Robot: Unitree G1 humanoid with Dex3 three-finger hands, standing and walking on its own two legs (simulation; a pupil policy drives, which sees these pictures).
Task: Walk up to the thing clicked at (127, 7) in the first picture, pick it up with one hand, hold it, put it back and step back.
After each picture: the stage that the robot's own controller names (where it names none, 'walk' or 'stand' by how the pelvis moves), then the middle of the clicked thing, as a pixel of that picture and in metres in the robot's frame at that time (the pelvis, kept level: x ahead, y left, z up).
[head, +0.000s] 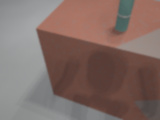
stand; (125, 7) +0.78 -0.21 +0.08
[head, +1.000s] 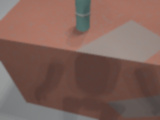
rise first; (82, 4) +0.72 +0.04 +0.11
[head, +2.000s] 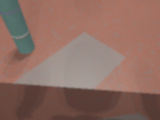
stand; (16, 24) +0.55 +0.27 +0.12
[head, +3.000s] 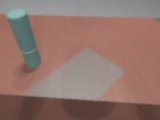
stand; (26, 41) +0.54 +0.24 +0.08
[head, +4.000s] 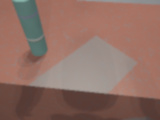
stand; (32, 27) +0.55 +0.20 +0.09
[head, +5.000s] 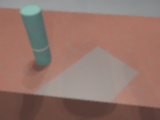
stand; (38, 38) +0.54 +0.19 +0.07
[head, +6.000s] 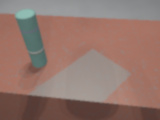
stand; (33, 41) +0.55 +0.22 +0.07
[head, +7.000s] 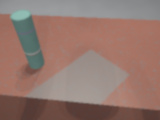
stand; (30, 42) +0.54 +0.23 +0.07
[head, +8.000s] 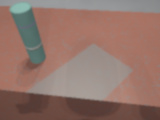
rise first; (30, 36) +0.54 +0.22 +0.08
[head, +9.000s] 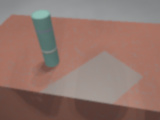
go down; (47, 41) +0.55 +0.20 +0.08
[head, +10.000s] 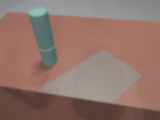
go down; (44, 39) +0.56 +0.19 +0.09
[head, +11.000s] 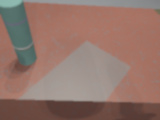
go down; (20, 34) +0.52 +0.19 +0.10
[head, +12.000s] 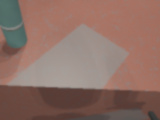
close in; (8, 12) +0.54 +0.19 +0.13
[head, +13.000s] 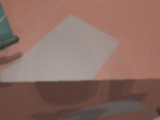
close; out of the picture +0.56 +0.21 +0.15
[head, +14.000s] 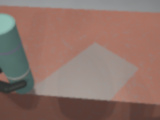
lift; (13, 61) +0.36 +0.20 +0.17
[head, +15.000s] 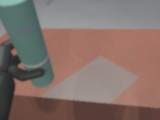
lift; (31, 47) +0.31 +0.14 +0.28
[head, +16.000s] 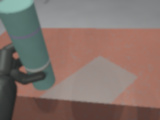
hold; (32, 51) +0.31 +0.14 +0.26
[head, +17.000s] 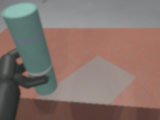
crouch; (35, 56) +0.32 +0.14 +0.24
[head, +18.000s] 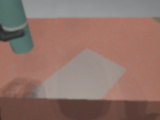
crouch; (11, 12) +0.46 +0.18 +0.27
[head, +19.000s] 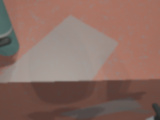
lower; out of the picture +0.51 +0.19 +0.14
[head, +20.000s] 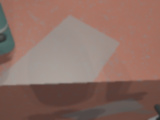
lower; out of the picture +0.51 +0.20 +0.15
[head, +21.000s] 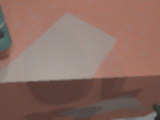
lower; out of the picture +0.52 +0.20 +0.15
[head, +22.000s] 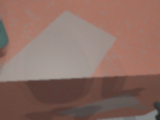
lower; out of the picture +0.53 +0.20 +0.15
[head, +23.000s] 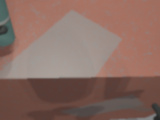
loosen; out of the picture +0.53 +0.19 +0.16
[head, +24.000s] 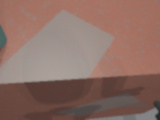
withdraw; out of the picture +0.52 +0.20 +0.15
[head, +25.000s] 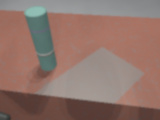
sink last; (43, 42) +0.50 +0.18 +0.11
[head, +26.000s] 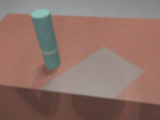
stand; (47, 41) +0.53 +0.19 +0.10
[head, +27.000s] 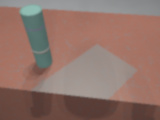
stand; (38, 40) +0.52 +0.19 +0.09
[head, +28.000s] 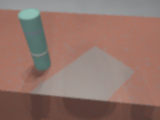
stand; (37, 43) +0.51 +0.19 +0.08
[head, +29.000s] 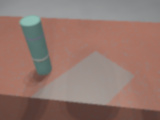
walk; (38, 48) +0.51 +0.19 +0.08
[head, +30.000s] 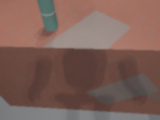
walk; (46, 4) +0.71 +0.19 +0.10
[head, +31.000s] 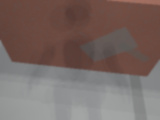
walk; out of the picture +1.08 +0.17 +0.10
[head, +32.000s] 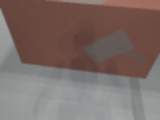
stand; out of the picture +1.24 +0.17 +0.09
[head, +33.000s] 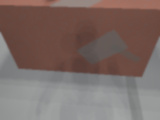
stand; out of the picture +1.23 +0.21 +0.08
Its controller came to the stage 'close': yes
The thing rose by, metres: 0.20
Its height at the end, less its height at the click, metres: +0.00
